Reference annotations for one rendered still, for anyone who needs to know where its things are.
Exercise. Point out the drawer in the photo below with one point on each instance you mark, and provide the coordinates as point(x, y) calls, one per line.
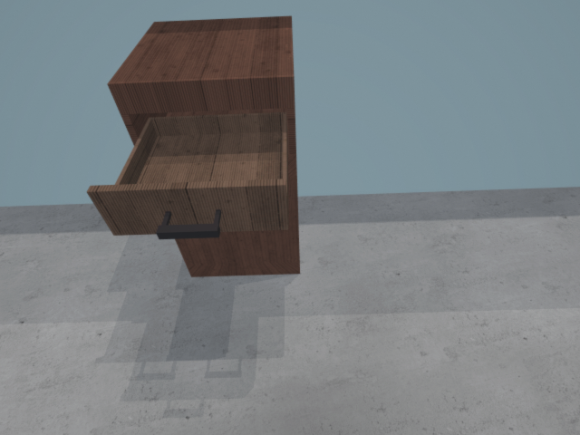
point(193, 165)

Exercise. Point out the handle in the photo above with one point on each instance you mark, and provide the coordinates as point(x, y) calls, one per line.
point(166, 231)

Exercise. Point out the cabinet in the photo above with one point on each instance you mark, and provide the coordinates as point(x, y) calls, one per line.
point(215, 67)

